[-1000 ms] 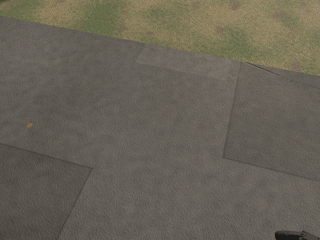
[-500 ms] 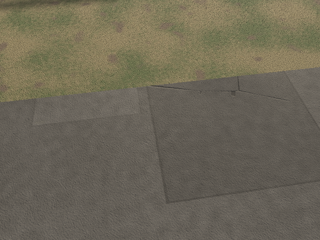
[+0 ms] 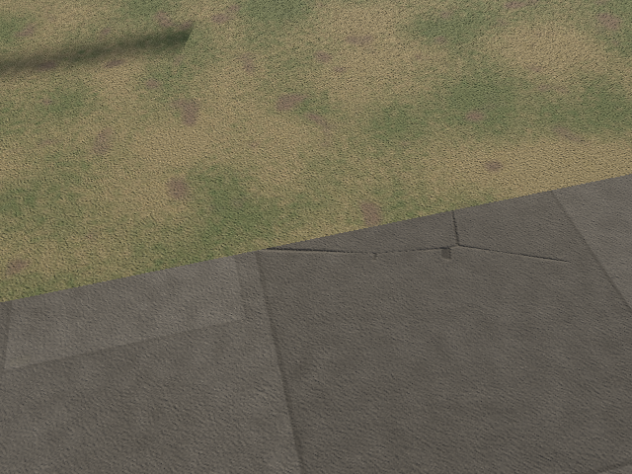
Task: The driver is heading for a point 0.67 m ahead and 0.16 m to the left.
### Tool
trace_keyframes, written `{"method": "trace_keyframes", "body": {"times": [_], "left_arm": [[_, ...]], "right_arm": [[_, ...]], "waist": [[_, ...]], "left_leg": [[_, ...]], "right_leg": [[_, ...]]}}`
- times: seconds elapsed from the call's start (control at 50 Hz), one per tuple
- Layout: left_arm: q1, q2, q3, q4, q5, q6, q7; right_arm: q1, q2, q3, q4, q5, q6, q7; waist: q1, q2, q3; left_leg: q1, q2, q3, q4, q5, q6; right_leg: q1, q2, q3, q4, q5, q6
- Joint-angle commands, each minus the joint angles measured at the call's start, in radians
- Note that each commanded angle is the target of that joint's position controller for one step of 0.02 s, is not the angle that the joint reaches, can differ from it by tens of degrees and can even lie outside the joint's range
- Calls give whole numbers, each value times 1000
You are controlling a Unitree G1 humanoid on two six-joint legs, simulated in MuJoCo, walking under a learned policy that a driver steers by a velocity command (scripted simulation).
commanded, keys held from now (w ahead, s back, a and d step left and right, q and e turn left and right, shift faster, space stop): w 0.46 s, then w+q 0.40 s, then no key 0.14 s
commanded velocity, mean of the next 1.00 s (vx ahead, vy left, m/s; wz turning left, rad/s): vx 0.48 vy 0.00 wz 0.13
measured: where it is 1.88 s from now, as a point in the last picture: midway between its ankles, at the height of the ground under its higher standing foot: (342, 370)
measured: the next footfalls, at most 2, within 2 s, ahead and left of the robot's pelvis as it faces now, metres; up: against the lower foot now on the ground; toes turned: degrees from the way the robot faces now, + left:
left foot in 0.14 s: +0.27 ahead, +0.14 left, +0.00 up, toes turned +0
right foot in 0.66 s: +0.55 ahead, -0.10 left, +0.00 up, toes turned +2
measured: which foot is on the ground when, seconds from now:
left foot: up 0.00-0.12, down 0.14-0.66, up 0.68-1.00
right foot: down 0.00-0.16, up 0.18-0.64, down 0.66-1.00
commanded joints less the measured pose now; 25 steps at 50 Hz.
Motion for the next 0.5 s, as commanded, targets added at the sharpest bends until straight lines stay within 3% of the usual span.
{"method": "trace_keyframes", "body": {"times": [0.02,0.08,0.1,0.12,0.14,0.16,0.18,0.2,0.22,0.24,0.26,0.28,0.34,0.44,0.5], "left_arm": [[70,165,42,-13,-3,-2,8],[71,181,48,0,-2,12,16],[53,189,50,-3,-1,16,18],[32,180,43,-9,1,19,17],[23,143,26,-29,13,19,17],[173,49,-1,-34,6,-1,10],[139,95,2,-24,-6,-16,5],[34,164,20,-53,-26,-25,0],[-39,163,17,-73,-24,-28,0],[-72,153,19,-80,-7,-26,1],[-53,144,24,-75,1,-19,3],[-25,125,22,-65,1,-11,4],[-38,92,14,-71,8,3,10],[-204,58,-1,-111,10,-11,0],[-311,54,-5,-143,2,-20,-12]], "right_arm": [[-150,-78,-12,-106,5,-26,16],[-107,-100,-18,-106,5,-34,28],[-43,-120,-27,-91,4,-35,26],[87,-153,-45,-53,1,-36,21],[260,-204,-60,-22,-13,-35,14],[368,-285,-83,5,-17,-28,13],[394,-199,-60,22,5,-22,18],[313,-154,-44,9,13,-18,14],[233,-133,-35,-8,4,-11,10],[182,-110,-25,-14,-6,-8,12],[155,-92,-18,-18,-16,-12,13],[143,-89,-16,-15,-16,-15,15],[159,-123,-24,5,-7,-24,10],[220,-152,-31,37,6,-9,-8],[301,-163,-33,71,17,3,-10]], "waist": [[33,-119,35],[-5,-146,17],[-44,-158,-22],[-114,-143,-107],[-185,-88,-251],[-146,170,-404],[-177,196,-420],[-177,112,-238],[-152,27,-137],[-122,-9,-58],[-87,14,-38],[-67,33,-36],[-54,29,-20],[-106,7,5],[-148,0,28]], "left_leg": [[-4,-33,21,-69,-14,29],[47,-57,34,-105,-139,74],[147,-86,60,-116,-169,94],[338,-105,81,-133,-130,126],[635,23,-50,-83,-83,190],[1034,263,-494,-125,-247,357],[1067,291,-709,-271,-445,364],[933,260,-578,-297,-538,309],[774,223,-457,-321,-495,277],[633,185,-373,-357,-409,270],[549,154,-314,-385,-332,259],[502,132,-272,-410,-285,258],[456,118,-168,-457,-137,278],[482,65,-34,-470,-47,234],[529,81,-50,-446,-75,230]], "right_leg": [[22,-297,143,-37,306,-131],[109,-332,162,38,468,-102],[111,-316,147,107,633,-89],[78,-266,106,253,756,-66],[-85,-213,67,505,600,-33],[-489,-41,3,905,57,53],[-650,-29,99,1014,-313,50],[-737,-95,92,1058,-251,42],[-725,-149,48,1018,-160,37],[-695,-182,30,947,-103,41],[-633,-213,35,893,-60,43],[-588,-223,29,863,-41,50],[-601,-240,4,757,34,82],[-586,-217,-35,430,314,101],[-559,-184,-47,313,362,102]]}}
